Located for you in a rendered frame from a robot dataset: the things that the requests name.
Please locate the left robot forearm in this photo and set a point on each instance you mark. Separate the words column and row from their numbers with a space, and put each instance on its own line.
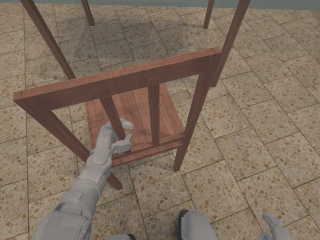
column 88, row 187

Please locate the robot right thigh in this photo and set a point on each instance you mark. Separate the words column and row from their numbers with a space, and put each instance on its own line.
column 195, row 226

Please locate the right robot foot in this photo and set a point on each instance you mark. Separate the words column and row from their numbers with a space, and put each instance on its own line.
column 182, row 213

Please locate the chair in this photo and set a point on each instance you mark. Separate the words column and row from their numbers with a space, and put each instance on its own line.
column 136, row 93

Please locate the left robot hand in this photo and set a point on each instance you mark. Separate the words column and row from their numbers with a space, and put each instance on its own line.
column 107, row 136

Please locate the robot left upper arm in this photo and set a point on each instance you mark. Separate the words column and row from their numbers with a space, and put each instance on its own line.
column 60, row 225

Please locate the right robot hand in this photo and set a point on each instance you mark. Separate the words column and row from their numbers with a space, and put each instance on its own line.
column 278, row 232

